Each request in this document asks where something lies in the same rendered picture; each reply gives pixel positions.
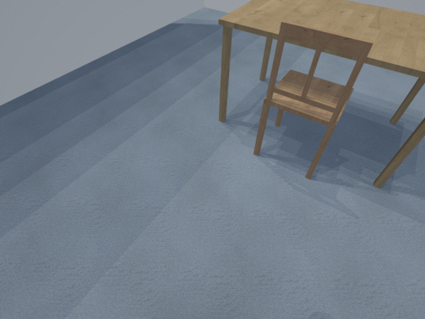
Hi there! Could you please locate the table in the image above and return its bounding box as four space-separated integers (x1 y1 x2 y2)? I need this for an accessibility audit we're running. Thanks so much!
218 0 425 189

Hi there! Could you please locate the chair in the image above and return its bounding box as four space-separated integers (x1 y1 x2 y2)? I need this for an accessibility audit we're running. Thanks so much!
254 21 374 179

